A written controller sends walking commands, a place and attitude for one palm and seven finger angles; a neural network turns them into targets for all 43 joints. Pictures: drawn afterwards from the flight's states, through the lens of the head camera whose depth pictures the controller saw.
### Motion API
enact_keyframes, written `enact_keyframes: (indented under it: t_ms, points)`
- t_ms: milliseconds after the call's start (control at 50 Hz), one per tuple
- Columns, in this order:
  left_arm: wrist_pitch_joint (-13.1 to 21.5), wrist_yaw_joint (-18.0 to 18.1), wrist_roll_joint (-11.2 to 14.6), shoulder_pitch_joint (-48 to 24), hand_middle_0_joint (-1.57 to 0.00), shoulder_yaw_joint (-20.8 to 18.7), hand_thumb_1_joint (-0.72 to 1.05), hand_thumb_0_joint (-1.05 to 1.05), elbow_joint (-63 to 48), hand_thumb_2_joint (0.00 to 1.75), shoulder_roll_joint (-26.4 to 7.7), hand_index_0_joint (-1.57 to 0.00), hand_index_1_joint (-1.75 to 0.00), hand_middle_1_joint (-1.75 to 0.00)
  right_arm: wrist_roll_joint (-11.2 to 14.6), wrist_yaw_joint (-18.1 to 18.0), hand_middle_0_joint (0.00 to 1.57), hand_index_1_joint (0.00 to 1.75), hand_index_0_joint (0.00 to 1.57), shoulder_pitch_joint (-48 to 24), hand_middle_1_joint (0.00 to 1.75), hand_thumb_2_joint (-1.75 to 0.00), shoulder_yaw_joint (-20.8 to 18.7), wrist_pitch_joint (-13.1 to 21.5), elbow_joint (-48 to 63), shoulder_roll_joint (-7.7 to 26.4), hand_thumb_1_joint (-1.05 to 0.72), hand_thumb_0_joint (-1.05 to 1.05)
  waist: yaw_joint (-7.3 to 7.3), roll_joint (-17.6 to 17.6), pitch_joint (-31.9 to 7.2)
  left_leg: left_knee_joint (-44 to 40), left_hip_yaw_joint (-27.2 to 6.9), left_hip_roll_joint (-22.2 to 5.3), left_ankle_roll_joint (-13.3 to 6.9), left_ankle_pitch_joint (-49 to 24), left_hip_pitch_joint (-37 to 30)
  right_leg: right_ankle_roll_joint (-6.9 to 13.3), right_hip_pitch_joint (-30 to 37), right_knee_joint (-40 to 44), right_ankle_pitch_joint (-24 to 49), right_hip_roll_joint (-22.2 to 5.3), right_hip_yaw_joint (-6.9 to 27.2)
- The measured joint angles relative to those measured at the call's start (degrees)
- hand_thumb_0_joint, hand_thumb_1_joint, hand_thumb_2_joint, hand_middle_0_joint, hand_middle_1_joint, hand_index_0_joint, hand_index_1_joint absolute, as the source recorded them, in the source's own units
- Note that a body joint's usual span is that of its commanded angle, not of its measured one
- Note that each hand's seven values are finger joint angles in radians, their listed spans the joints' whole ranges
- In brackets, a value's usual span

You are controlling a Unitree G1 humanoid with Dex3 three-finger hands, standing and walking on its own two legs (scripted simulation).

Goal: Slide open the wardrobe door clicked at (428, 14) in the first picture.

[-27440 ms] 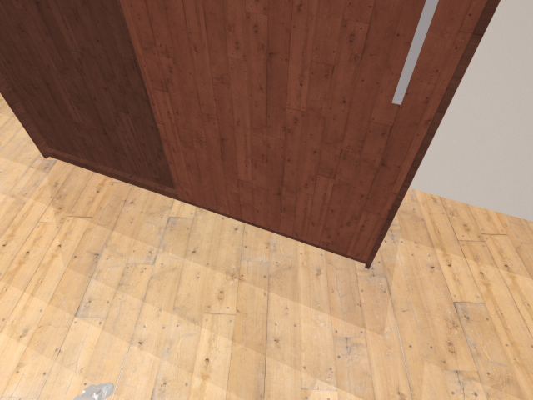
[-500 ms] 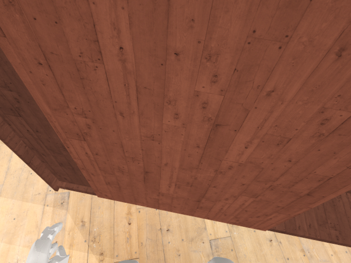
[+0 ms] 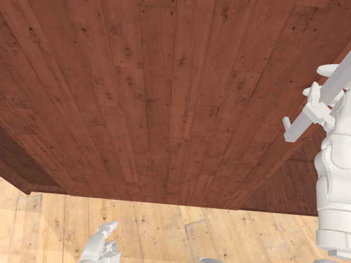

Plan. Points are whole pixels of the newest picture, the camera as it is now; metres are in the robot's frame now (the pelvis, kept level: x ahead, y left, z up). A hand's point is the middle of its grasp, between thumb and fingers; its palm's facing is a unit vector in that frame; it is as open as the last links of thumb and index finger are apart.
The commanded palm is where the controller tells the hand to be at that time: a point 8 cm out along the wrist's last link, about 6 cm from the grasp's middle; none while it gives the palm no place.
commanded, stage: stop walking and hold the door there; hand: right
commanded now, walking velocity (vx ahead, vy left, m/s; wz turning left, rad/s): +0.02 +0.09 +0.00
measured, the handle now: (318, 91) +0.42 -0.27 +0.19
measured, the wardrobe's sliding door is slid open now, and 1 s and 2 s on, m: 0.65 0.65 0.65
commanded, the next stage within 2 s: loosen the grip on the handle in 1.44 s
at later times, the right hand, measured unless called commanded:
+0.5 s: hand (308, 105) +0.38 -0.24 +0.19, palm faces +0.38 +0.91 -0.16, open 6.0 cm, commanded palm +0.34 -0.26 +0.14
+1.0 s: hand (308, 106) +0.38 -0.24 +0.18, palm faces +0.37 +0.92 -0.16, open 5.8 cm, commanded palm +0.34 -0.26 +0.14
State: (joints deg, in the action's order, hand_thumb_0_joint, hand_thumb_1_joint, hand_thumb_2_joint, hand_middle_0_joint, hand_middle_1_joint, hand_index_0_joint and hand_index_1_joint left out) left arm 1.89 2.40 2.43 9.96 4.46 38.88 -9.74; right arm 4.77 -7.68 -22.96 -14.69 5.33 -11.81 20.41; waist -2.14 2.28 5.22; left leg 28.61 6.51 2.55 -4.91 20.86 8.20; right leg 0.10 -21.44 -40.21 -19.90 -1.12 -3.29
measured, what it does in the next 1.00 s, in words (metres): steps on the spot: left foot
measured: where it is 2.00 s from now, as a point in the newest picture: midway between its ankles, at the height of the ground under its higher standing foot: outside the picture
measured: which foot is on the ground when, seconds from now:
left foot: down 0.00-0.10, up 0.12-0.40, down 0.42-1.00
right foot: down 0.00-1.00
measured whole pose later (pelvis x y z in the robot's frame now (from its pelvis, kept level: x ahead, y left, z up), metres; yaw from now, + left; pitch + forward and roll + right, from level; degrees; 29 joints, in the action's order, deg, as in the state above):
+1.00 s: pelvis +0.03 -0.01 +0.01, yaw +1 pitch -1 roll +0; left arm 0.5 4.9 2.3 12.0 0.4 38.4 -14.4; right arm 5.0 -7.6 -15.2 -13.3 10.5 -16.6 17.8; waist -1.3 3.0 -1.5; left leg 26.3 2.2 -1.7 0.7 12.3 13.3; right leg -0.5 -12.8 -26.7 -13.2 -2.3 -3.7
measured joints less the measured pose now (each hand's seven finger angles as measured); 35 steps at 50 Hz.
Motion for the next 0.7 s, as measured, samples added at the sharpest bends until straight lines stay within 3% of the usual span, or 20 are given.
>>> enact_keyframes:
  t_ms: [40,80,120,180,220,320,440,540,700]
  points:
    - [0.1,0.2,0.0,1.0,-0.21,-0.2,0.9,0.02,0.6,0.9,-0.9,-0.21,-0.3,-0.3,0.0,0.2,0.46,1.38,0.29,0.3,1.41,-0.8,1.1,0.8,-0.1,-1.2,-0.72,-0.1,-0.3,-1.7,-0.5,-0.4,-0.5,-0.9,0.8,0.3,-1.4,0.4,1.8,2.9,0.7,0.2,0.1]
    - [0.0,0.6,-0.3,1.7,-0.21,-0.6,0.9,0.02,0.4,0.9,-2.3,-0.21,-0.3,-0.3,-0.1,0.4,0.46,1.39,0.3,1.2,1.41,-0.81,1.8,1.6,0.3,-2.0,-0.72,-0.1,0.09,-2.7,-1.4,1.7,-0.9,-1.5,1.8,1.5,-1.5,1.0,5.1,9.6,9.2,-0.3,-0.4]
    - [-0.4,0.9,-0.5,0.9,-0.21,-1.8,0.9,0.02,0.4,0.9,-3.2,-0.21,-0.3,-0.3,0.2,0.3,0.46,1.39,0.3,2.4,1.41,-0.82,1.8,2.1,0.8,-2.2,-0.72,-0.1,0.76,-3.8,-1.4,7.9,-2.5,-2.8,3.0,2.5,0.6,1.2,6.5,9.9,8.1,0.6,-1.7]
    - [-0.7,1.3,-0.7,0.5,-0.21,-3.3,0.9,0.02,-0.8,0.9,-4.4,-0.2,-0.3,-0.3,0.8,0.0,0.46,1.39,0.29,4.2,1.41,-0.81,1.9,2.2,0.7,-3.1,-0.73,-0.08,2.09,-2.6,-1.8,13.2,-5.1,-2.4,4.0,6.3,4.3,1.7,8.2,12.1,7.1,0.8,-1.7]
    - [-0.4,1.5,-0.7,0.6,-0.2,-3.7,0.9,0.02,-1.6,0.9,-4.6,-0.2,-0.3,-0.3,0.8,-0.1,0.46,1.39,0.28,4.5,1.41,-0.81,2.4,1.7,0.9,-3.5,-0.74,-0.08,2.59,-1.5,-1.4,11.7,-5.4,-2.3,4.3,5.1,5.8,1.6,9.1,14.4,8.7,0.4,-0.9]
    - [0.4,1.0,-0.6,1.3,-0.2,-3.0,0.9,0.01,-2.8,0.9,-3.3,-0.2,-0.3,-0.3,0.4,-0.1,0.46,1.4,0.22,3.5,1.41,-0.81,3.3,0.7,0.9,-3.5,-0.77,-0.06,1.01,-1.2,-0.5,4.1,-5.1,-3.1,5.0,-1.0,7.4,0.9,10.0,16.1,9.9,-0.9,-0.6]
    - [-0.2,0.5,-0.4,2.1,-0.2,-1.8,0.9,0.01,-2.7,0.9,-1.5,-0.2,-0.3,-0.3,-0.3,0.4,0.46,1.4,0.21,4.3,1.41,-0.82,1.1,2.1,-1.4,-1.2,-0.74,-0.08,0.25,-1.7,-2.6,-0.8,-5.0,-3.9,5.2,-10.1,6.1,-0.6,7.6,10.9,6.5,-1.6,-1.0]
    - [-0.3,1.2,-0.2,2.9,-0.21,-2.6,0.9,0.01,-0.6,0.9,-2.6,-0.2,-0.3,-0.3,0.3,0.2,0.46,1.4,0.25,6.3,1.41,-0.83,-0.2,2.7,-3.1,-1.3,-0.72,-0.1,0.69,0.8,-4.6,-0.1,-3.8,-3.1,4.6,-7.8,6.3,-1.6,7.2,10.7,5.8,-2.5,0.1]
    - [-0.8,2.5,-0.1,3.5,-0.2,-4.3,0.9,0.02,1.5,0.9,-5.6,-0.2,-0.3,-0.3,0.4,0.6,0.46,1.4,0.29,8.8,1.4,-0.83,-0.3,4.3,-3.6,-1.2,-0.69,-0.12,0.7,1.5,-6.4,-1.1,-3.3,-3.2,4.5,-7.2,5.4,-1.8,8.1,12.3,5.8,-2.3,0.6]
